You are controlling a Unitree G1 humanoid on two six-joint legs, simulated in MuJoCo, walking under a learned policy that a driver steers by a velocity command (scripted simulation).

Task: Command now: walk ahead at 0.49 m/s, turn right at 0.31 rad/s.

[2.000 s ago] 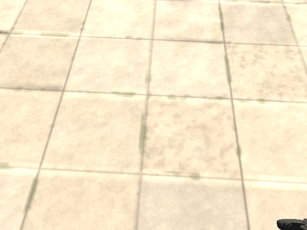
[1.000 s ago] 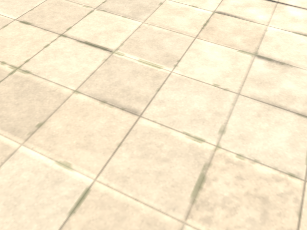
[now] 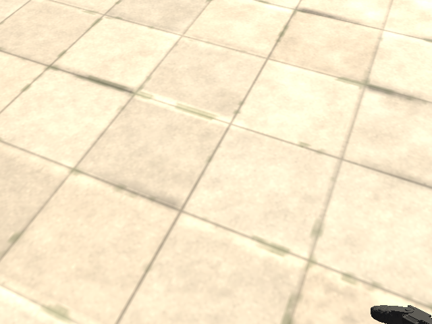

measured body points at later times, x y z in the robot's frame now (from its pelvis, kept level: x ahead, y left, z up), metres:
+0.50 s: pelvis +0.27 -0.07 -0.01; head +0.33 -0.09 +0.44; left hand +0.53 +0.13 -0.09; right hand +0.26 -0.36 -0.14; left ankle +0.12 +0.10 -0.64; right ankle +0.36 -0.17 -0.73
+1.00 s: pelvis +0.41 -0.07 +0.01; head +0.45 -0.07 +0.46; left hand +0.71 +0.08 -0.08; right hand +0.39 -0.38 -0.08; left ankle +0.51 +0.02 -0.73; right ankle +0.34 -0.16 -0.69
